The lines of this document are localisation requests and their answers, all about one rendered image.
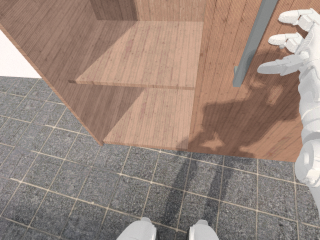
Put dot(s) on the robot right forearm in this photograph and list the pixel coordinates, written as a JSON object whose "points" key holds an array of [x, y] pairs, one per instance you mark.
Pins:
{"points": [[309, 105]]}

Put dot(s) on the robot right upper arm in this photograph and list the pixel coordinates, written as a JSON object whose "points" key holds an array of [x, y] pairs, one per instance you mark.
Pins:
{"points": [[307, 168]]}

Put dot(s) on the wardrobe door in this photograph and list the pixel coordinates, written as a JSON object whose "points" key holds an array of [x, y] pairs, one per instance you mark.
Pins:
{"points": [[261, 118]]}

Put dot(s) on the handle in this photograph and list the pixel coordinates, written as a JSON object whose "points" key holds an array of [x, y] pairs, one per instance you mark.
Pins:
{"points": [[263, 16]]}

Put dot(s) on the right robot shin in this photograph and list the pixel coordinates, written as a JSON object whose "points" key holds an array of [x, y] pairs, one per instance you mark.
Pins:
{"points": [[203, 222]]}

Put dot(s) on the robot left thigh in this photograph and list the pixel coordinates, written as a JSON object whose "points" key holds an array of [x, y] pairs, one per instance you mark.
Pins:
{"points": [[139, 230]]}

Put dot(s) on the robot right hand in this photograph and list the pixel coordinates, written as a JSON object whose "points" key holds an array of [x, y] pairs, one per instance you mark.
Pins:
{"points": [[310, 46]]}

